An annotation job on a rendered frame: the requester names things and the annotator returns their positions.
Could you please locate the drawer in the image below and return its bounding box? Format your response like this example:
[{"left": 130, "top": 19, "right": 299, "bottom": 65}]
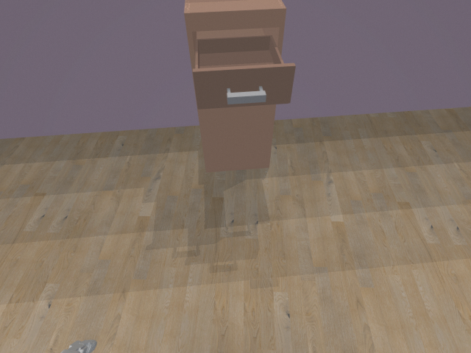
[{"left": 193, "top": 35, "right": 296, "bottom": 110}]

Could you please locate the cabinet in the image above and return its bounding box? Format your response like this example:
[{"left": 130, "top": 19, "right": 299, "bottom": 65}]
[{"left": 184, "top": 0, "right": 286, "bottom": 173}]

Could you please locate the handle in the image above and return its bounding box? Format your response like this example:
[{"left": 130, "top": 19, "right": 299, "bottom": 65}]
[{"left": 227, "top": 86, "right": 266, "bottom": 104}]

